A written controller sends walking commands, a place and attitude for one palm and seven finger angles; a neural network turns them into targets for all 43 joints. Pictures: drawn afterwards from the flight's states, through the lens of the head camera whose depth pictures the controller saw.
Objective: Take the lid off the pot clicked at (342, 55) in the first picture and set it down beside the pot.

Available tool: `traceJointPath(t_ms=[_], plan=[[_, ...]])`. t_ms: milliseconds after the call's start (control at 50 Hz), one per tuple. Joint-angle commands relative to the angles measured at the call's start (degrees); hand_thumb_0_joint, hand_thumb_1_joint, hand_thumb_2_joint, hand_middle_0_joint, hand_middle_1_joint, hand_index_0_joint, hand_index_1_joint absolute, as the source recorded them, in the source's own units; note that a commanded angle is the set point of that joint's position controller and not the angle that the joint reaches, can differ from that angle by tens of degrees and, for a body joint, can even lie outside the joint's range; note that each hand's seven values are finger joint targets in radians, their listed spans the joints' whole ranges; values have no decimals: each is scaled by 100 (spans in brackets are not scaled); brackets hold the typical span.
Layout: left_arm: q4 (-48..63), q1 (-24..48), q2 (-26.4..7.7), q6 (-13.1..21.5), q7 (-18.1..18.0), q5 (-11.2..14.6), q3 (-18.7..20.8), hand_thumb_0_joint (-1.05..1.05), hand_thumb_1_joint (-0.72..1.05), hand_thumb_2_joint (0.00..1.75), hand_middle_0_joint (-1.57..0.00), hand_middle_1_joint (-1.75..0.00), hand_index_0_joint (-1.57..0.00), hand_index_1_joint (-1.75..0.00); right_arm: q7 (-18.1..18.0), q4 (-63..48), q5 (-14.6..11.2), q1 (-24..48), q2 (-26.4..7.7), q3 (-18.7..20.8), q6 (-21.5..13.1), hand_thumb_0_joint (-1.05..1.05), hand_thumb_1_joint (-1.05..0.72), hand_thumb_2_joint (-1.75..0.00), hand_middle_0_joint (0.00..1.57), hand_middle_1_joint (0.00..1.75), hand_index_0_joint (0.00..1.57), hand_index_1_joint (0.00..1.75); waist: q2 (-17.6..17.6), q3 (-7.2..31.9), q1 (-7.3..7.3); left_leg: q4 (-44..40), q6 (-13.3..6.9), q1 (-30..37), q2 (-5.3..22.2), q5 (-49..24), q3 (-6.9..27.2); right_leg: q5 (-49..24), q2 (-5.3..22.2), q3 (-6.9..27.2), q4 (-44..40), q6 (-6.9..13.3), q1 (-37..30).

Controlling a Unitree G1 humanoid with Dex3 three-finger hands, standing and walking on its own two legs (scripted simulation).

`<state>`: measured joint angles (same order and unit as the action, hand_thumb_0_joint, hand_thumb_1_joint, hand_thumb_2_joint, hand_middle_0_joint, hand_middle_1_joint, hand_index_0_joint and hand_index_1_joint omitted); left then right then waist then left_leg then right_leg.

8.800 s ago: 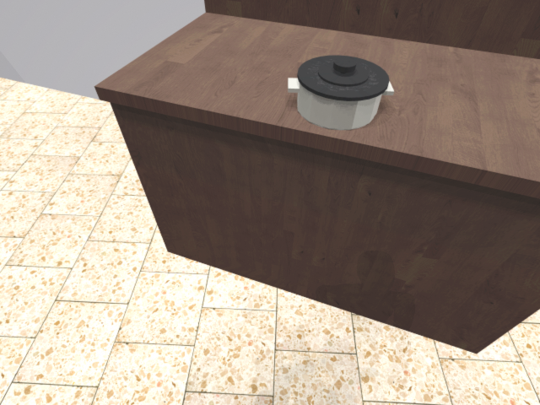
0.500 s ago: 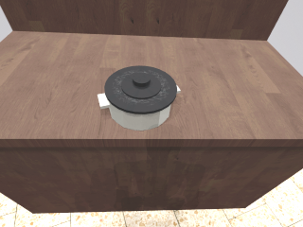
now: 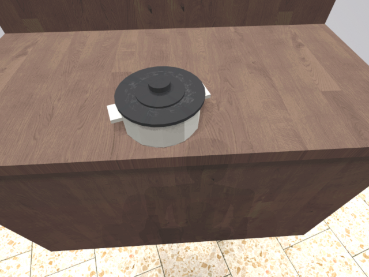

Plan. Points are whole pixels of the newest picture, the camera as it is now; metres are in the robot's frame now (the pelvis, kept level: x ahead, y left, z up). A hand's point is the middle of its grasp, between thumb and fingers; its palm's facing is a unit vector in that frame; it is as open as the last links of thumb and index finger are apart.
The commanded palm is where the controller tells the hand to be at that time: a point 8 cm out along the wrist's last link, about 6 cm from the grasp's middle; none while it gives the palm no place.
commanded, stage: look again from close up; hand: left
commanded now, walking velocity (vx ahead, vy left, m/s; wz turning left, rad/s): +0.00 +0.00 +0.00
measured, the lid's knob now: (159, 83) +0.48 +0.08 +0.17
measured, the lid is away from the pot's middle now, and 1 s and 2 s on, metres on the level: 0.00 0.00 0.00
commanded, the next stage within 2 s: lift the closed hand beside the body in 0.44 s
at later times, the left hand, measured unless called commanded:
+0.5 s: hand out of the picture +0.02 +0.19 -0.17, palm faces +0.03 -0.98 -0.21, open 7.4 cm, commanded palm none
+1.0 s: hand out of the picture +0.09 +0.22 +0.02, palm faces +0.29 -0.91 -0.30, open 3.9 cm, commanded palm +0.05 +0.25 +0.06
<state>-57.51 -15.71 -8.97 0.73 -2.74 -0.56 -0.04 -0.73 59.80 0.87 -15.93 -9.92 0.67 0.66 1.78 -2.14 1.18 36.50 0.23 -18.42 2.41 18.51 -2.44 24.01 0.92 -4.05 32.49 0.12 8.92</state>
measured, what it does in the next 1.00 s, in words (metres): stands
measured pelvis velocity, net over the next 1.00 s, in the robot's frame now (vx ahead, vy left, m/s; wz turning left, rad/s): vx -0.04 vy -0.01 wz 0.02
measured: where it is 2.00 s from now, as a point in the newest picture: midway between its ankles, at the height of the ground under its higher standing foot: outside the picture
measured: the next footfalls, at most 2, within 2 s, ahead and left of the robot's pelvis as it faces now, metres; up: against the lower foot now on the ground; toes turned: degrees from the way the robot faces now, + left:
none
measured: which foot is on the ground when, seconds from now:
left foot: down 0.00-1.00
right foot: down 0.00-1.00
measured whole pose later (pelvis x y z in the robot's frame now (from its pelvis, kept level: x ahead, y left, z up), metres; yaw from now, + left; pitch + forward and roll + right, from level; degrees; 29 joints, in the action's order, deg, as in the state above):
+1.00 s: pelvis -0.04 -0.01 +0.01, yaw +1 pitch -4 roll -1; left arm 7.2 -35.3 -13.3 0.9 -4.2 2.0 5.6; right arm -3.6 31.8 -0.6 -7.6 -12.8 -0.2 -7.8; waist 2.0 -0.3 -4.1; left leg 25.8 0.3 -12.3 2.1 9.7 -1.6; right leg 16.6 0.5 -5.1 23.9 0.4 3.6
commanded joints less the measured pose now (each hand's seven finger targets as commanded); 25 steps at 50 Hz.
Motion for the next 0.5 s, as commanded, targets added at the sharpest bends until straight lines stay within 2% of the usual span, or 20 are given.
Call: traceJointPath(t_ms=[0, 40, 60, 120, 200, 280, 300, 360, 480], plan=[[290, -299, -768, 40, -57, 7, 155, 0, 90, 90, -20, -30, -20, -30, -49, -382, -22, -48, -571, 100, -160, 0, -90, -90, 20, 30, 20, 30, -262, 60, -90, -422, -200, 398, 291, -1711, 302, -1840, 427, 400, -554, 288, 340], [264, -317, -797, 33, -57, -5, 144, 0, 90, 90, -20, -30, -20, -30, -47, -366, -30, 26, -548, 93, -151, 0, -90, -90, 20, 30, 20, 30, -320, -139, -95, -468, -189, 303, 287, -1575, 270, -1694, 440, 439, -651, 275, 420], [267, -330, -816, 29, -51, -7, 143, 0, 90, 90, -20, -30, -20, -30, -46, -359, -35, 14, -539, 88, -150, 0, -90, -90, 20, 30, 20, 30, -359, -108, -97, -504, -183, 306, 281, -1477, 243, -1642, 453, 459, -695, 267, 392], [299, -284, -853, 2, -36, -13, 163, 0, 90, 90, -20, -30, -20, -30, -52, -372, -28, 96, -588, 99, -158, 0, -90, -90, 20, 30, 20, 30, -185, -165, -111, -591, -192, 334, 286, -1431, 294, -1411, 422, 453, -689, 254, 471], [304, -314, -890, -7, -13, -4, 171, 0, 90, 90, -20, -30, -20, -30, -68, -398, -39, 178, -648, 110, -172, 0, -90, -90, 20, 30, 20, 30, -65, 33, -149, -661, -221, 483, 324, -1572, 373, -1433, 396, 445, -707, 206, 368], [294, -317, -948, 9, 0, -7, 176, 0, 90, 90, -20, -30, -20, -30, -77, -400, -46, 207, -633, 112, -182, 0, -90, -90, 20, 30, 20, 30, -310, 206, -147, -645, -191, 604, 316, -1773, 304, -1928, 459, 477, -731, 192, 204], [283, -332, -932, 12, -2, -11, 172, 0, 90, 90, -20, -30, -20, -30, -78, -391, -53, 270, -666, 123, -185, 0, -90, -90, 20, 30, 20, 30, -197, 187, -159, -603, -190, 607, 305, -1823, 296, -1991, 479, 485, -738, 180, 233], [249, -378, -956, 24, -6, -21, 173, 0, 90, 90, -20, -30, -20, -30, -84, -361, -61, 304, -648, 126, -190, 0, -90, -90, 20, 30, 20, 30, -213, 261, -151, -588, -182, 704, 316, -2069, 274, -2337, 510, 471, -710, 161, 157], [238, -396, -972, 7, 10, -10, 182, 0, 90, 90, -20, -30, -20, -30, -88, -340, -59, 373, -659, 136, -188, 0, -90, -90, 20, 30, 20, 30, -220, 207, -184, -719, -197, 749, 343, -2083, 337, -2194, 477, 421, -791, 132, 124]])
